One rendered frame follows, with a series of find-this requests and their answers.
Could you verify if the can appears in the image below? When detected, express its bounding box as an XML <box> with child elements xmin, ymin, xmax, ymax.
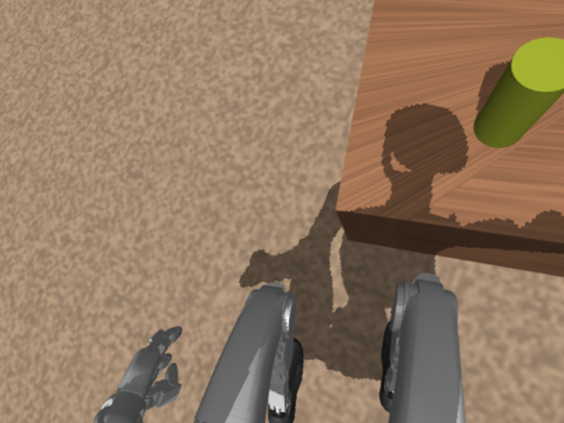
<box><xmin>474</xmin><ymin>37</ymin><xmax>564</xmax><ymax>148</ymax></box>

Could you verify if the left robot foot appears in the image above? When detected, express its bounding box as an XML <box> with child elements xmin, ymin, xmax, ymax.
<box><xmin>268</xmin><ymin>338</ymin><xmax>303</xmax><ymax>423</ymax></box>

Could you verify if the left robot hand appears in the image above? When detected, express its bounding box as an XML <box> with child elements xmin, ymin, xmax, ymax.
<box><xmin>116</xmin><ymin>326</ymin><xmax>182</xmax><ymax>410</ymax></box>

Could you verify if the right robot foot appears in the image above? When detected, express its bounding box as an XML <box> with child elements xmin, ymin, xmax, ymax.
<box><xmin>379</xmin><ymin>320</ymin><xmax>393</xmax><ymax>413</ymax></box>

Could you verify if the left robot arm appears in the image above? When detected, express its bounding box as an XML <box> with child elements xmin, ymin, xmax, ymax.
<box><xmin>93</xmin><ymin>391</ymin><xmax>146</xmax><ymax>423</ymax></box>

